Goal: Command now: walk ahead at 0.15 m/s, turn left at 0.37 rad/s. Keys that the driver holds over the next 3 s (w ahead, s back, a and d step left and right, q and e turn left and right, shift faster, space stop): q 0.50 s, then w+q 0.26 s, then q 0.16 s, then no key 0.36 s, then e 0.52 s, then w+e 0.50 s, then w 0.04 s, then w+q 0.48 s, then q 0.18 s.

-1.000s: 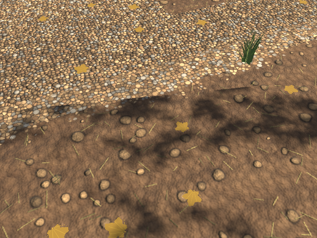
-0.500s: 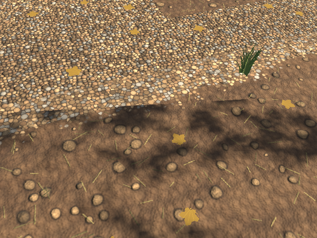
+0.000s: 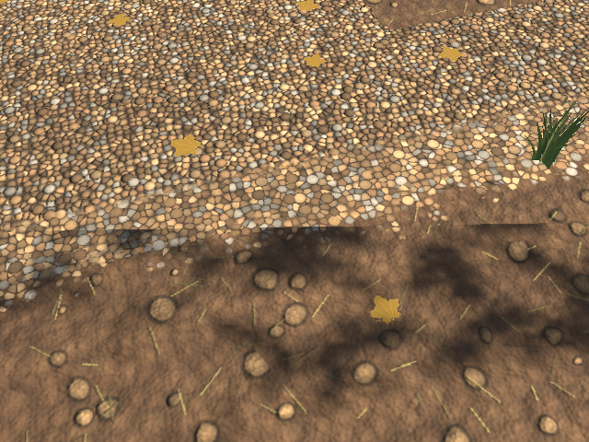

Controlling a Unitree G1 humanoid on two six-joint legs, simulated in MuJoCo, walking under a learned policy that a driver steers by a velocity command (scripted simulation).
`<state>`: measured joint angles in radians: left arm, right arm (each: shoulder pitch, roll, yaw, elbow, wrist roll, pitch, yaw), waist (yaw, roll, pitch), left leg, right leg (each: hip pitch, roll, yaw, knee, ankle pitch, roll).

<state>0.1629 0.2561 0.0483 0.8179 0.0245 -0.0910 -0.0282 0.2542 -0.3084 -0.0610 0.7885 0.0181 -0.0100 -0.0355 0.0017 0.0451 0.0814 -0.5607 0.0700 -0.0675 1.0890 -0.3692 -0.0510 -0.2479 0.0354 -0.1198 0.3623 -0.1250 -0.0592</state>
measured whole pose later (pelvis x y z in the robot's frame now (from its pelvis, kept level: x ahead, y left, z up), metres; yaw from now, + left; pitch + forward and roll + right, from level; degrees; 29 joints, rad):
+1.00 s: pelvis +0.18 +0.05 +0.00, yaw +33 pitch +2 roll +0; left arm 0.29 0.28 0.06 0.84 -0.01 -0.03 0.03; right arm 0.17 -0.30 -0.07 0.55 0.01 0.01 0.02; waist 0.07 0.04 0.04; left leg -0.64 0.05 -0.02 0.82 -0.18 -0.05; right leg -0.05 -0.03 -0.12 0.33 -0.31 0.01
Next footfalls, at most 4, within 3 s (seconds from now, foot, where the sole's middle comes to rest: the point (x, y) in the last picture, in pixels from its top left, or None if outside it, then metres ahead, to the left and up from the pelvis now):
0.28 left None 0.15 0.15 -0.78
0.70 right None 0.20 -0.08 -0.78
1.10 left None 0.23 0.23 -0.78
1.42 right None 0.35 0.03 -0.78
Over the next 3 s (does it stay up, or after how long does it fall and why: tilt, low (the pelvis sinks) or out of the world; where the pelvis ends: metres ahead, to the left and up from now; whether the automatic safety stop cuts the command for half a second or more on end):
stays up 0.77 0.13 -0.02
